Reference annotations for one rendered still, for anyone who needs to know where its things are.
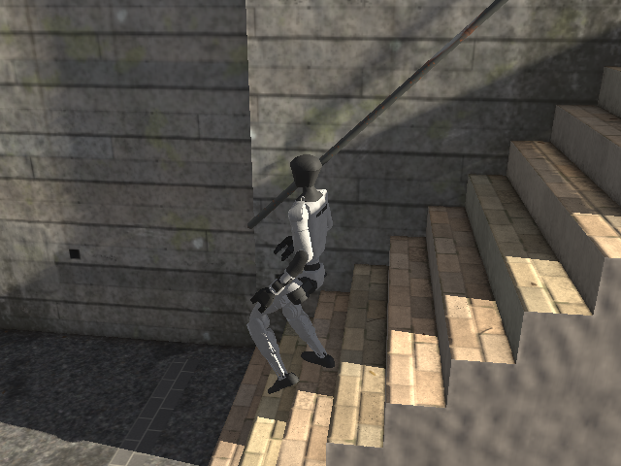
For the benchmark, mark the robot right thigh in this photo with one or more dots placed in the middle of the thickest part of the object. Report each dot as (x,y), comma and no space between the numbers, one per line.
(292,311)

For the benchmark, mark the right robot upper arm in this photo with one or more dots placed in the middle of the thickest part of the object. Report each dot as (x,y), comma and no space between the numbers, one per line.
(329,218)

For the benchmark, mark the left robot upper arm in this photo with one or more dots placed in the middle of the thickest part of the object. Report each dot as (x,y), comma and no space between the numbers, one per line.
(298,216)

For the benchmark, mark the left robot hand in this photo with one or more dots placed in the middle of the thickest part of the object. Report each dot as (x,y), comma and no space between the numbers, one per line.
(265,297)

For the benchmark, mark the left robot forearm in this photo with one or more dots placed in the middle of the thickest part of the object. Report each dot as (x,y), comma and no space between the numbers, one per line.
(296,267)

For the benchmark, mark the right robot hand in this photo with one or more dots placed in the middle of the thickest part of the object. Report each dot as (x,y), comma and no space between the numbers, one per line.
(287,241)

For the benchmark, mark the robot head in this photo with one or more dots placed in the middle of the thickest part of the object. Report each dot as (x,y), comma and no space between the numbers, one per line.
(305,169)

